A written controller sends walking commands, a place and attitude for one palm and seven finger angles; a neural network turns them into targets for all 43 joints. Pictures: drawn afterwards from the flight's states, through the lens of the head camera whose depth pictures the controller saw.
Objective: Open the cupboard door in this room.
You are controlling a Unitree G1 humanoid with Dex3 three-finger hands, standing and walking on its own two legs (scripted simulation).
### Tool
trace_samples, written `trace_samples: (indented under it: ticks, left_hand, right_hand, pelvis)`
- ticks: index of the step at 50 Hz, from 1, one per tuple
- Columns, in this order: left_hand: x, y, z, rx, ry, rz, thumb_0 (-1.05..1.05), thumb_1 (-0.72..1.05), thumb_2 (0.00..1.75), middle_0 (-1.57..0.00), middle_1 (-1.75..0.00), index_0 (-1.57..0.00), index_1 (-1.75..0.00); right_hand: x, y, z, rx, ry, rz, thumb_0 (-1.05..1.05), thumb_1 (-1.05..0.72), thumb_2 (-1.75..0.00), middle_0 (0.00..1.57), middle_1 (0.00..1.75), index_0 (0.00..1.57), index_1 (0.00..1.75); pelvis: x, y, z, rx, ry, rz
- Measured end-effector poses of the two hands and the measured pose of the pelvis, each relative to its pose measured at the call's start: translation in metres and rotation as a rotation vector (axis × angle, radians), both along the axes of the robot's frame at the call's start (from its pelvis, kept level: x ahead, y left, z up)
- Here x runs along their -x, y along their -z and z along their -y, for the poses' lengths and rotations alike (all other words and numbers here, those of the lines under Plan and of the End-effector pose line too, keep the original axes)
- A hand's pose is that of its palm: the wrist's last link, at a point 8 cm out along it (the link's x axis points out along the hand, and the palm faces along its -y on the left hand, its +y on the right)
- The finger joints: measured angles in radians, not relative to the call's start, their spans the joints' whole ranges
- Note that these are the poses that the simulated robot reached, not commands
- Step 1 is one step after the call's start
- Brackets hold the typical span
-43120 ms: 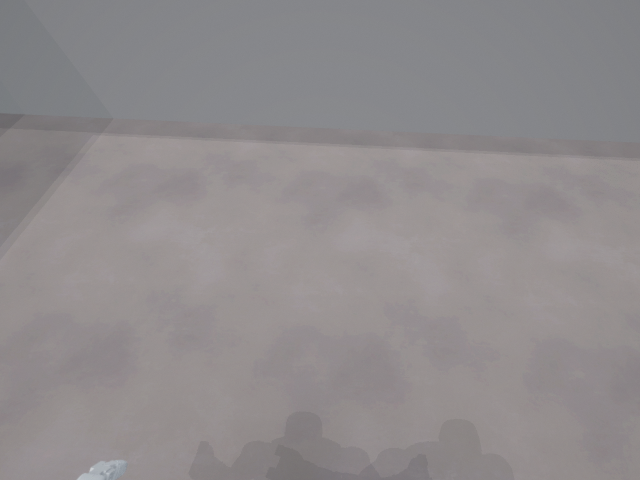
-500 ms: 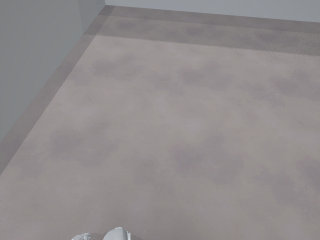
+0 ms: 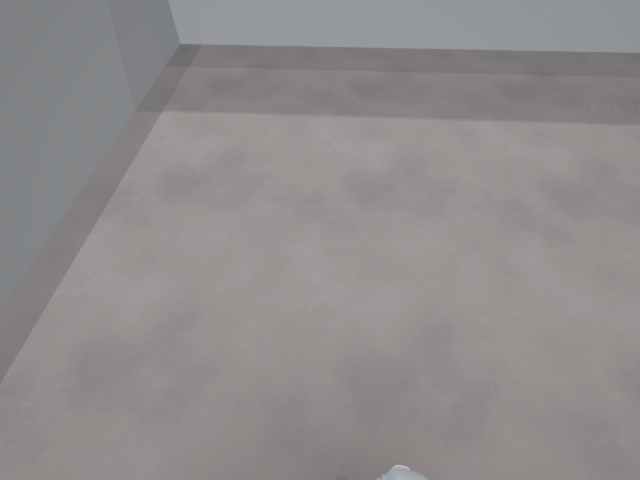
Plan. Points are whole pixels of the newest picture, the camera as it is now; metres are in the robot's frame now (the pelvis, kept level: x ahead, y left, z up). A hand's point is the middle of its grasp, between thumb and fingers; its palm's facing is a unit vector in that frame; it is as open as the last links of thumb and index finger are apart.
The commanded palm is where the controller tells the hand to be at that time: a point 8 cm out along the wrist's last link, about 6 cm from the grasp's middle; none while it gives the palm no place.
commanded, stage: turn to face it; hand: left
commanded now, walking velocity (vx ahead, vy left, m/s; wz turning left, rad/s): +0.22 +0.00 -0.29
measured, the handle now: out of the picture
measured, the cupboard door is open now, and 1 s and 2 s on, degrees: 42 42 42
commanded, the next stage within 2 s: none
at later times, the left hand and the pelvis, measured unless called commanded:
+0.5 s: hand (220, 456) +0.18 +0.17 -0.20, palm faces +0.22 -0.96 -0.18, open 7.3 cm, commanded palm none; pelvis +0.16 -0.02 -0.02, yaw +11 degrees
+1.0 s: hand (238, 459) +0.17 +0.14 -0.16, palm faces +0.49 -0.83 -0.28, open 7.4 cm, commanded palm none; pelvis +0.21 -0.08 +0.00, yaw +31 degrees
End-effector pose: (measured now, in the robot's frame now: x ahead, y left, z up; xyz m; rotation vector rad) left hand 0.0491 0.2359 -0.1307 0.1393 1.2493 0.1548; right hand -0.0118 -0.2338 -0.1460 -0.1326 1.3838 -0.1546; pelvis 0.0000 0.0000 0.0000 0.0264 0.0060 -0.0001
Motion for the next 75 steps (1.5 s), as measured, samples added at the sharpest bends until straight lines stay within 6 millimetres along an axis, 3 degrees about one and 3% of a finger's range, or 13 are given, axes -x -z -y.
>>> trace_samples:
  ticks: [4,8,16,24,32,38,42,46,52,58,68,72,75]
  left_hand:
    - [-0.066,0.008,0.017,-0.035,0.046,0.072,0.01,0.91,0.90,-0.19,-0.30,-0.20,-0.30]
    - [-0.095,0.003,0.034,-0.039,0.030,0.087,0.00,0.91,0.90,-0.19,-0.30,-0.20,-0.30]
    - [-0.117,0.002,0.036,-0.025,-0.069,0.058,0.00,0.95,0.90,-0.20,-0.30,-0.20,-0.30]
    - [-0.116,0.038,0.018,0.013,-0.183,-0.010,0.00,0.92,0.90,-0.20,-0.30,-0.20,-0.30]
    - [-0.137,0.015,0.002,-0.040,-0.264,0.038,0.01,0.92,0.90,-0.20,-0.30,-0.20,-0.30]
    - [-0.149,-0.004,0.009,-0.103,-0.309,0.093,0.01,0.91,0.90,-0.19,-0.30,-0.20,-0.30]
    - [-0.140,-0.008,0.024,-0.151,-0.352,0.111,0.01,0.91,0.90,-0.20,-0.30,-0.20,-0.30]
    - [-0.118,-0.012,0.044,-0.138,-0.415,0.062,0.01,0.91,0.90,-0.20,-0.30,-0.20,-0.30]
    - [-0.081,0.002,0.068,-0.075,-0.519,-0.006,0.01,0.91,0.90,-0.20,-0.30,-0.20,-0.30]
    - [-0.042,0.027,0.071,-0.039,-0.626,-0.077,0.01,0.91,0.90,-0.20,-0.30,-0.20,-0.30]
    - [-0.059,-0.001,0.070,-0.113,-0.730,0.035,0.01,0.91,0.90,-0.20,-0.30,-0.20,-0.30]
    - [-0.062,-0.003,0.083,-0.166,-0.759,0.061,0.01,0.91,0.90,-0.20,-0.30,-0.20,-0.30]
    - [-0.058,-0.007,0.100,-0.152,-0.799,0.040,0.01,0.91,0.90,-0.20,-0.30,-0.20,-0.30]
  right_hand:
    - [-0.003,0.020,0.021,-0.015,0.052,-0.093,0.01,-0.91,-0.90,0.20,0.30,0.20,0.30]
    - [-0.041,0.013,0.035,0.002,0.049,-0.105,0.01,-0.91,-0.90,0.20,0.30,0.20,0.30]
    - [-0.160,-0.008,0.030,-0.003,-0.053,0.023,0.01,-0.91,-0.90,0.19,0.30,0.20,0.30]
    - [-0.270,-0.003,0.019,0.059,-0.208,0.155,0.01,-0.92,-0.90,0.20,0.30,0.20,0.30]
    - [-0.318,-0.014,0.023,0.080,-0.329,0.162,0.00,-0.91,-0.90,0.20,0.30,0.20,0.30]
    - [-0.349,-0.010,0.040,0.053,-0.383,0.156,0.01,-0.90,-0.90,0.20,0.30,0.20,0.30]
    - [-0.377,0.000,0.054,0.037,-0.422,0.153,0.01,-0.90,-0.90,0.20,0.30,0.20,0.30]
    - [-0.408,-0.008,0.051,0.032,-0.478,0.161,0.01,-0.91,-0.90,0.20,0.30,0.20,0.30]
    - [-0.455,-0.022,0.014,0.016,-0.613,0.212,0.01,-0.91,-0.90,0.20,0.30,0.20,0.30]
    - [-0.485,-0.022,-0.027,0.019,-0.743,0.310,0.01,-0.91,-0.90,0.20,0.30,0.20,0.30]
    - [-0.487,-0.016,-0.023,0.008,-0.832,0.217,0.01,-0.90,-0.90,0.20,0.30,0.20,0.30]
    - [-0.501,0.000,-0.017,-0.014,-0.849,0.188,0.01,-0.90,-0.90,0.20,0.30,0.20,0.30]
    - [-0.510,-0.001,-0.021,-0.014,-0.874,0.167,0.01,-0.90,-0.90,0.20,0.30,0.20,0.30]
  pelvis:
    - [-0.039,0.017,0.022,-0.011,0.016,0.003]
    - [-0.066,0.009,0.032,0.007,-0.010,0.012]
    - [-0.117,-0.004,0.040,0.015,-0.103,0.002]
    - [-0.155,0.020,0.022,0.042,-0.190,0.006]
    - [-0.169,0.009,0.030,0.051,-0.280,-0.026]
    - [-0.182,0.006,0.055,0.059,-0.362,-0.031]
    - [-0.194,0.013,0.073,0.033,-0.419,-0.030]
    - [-0.203,0.005,0.078,0.010,-0.477,-0.018]
    - [-0.213,0.003,0.077,-0.014,-0.561,-0.017]
    - [-0.211,0.018,0.070,0.015,-0.640,-0.009]
    - [-0.226,0.008,0.089,0.046,-0.762,0.003]
    - [-0.240,0.017,0.101,0.027,-0.809,-0.012]
    - [-0.243,0.011,0.102,0.024,-0.855,-0.003]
